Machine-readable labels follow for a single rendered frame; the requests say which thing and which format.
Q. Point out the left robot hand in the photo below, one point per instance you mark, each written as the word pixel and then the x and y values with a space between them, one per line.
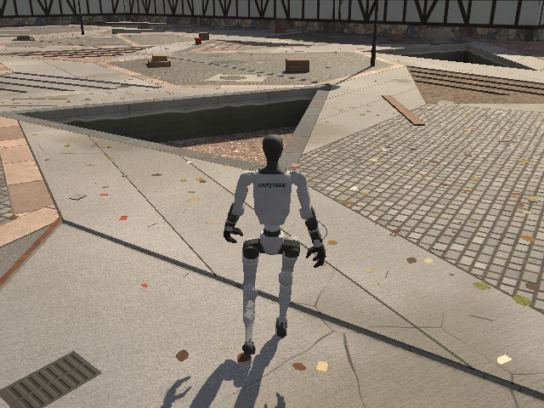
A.
pixel 235 231

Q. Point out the robot right forearm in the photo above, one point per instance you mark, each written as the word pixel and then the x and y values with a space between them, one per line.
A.
pixel 313 229

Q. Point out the right robot hand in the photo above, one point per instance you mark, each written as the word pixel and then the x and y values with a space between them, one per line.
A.
pixel 321 254

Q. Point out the robot torso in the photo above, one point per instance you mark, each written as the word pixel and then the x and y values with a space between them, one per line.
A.
pixel 272 199

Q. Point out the humanoid robot head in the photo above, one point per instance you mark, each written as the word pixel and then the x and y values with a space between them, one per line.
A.
pixel 272 148

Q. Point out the robot left forearm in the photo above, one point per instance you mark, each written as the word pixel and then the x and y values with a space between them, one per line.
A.
pixel 231 220

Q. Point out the robot left upper arm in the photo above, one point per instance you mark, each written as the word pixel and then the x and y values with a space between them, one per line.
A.
pixel 245 179

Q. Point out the robot right upper arm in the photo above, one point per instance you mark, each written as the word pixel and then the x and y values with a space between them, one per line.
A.
pixel 303 194

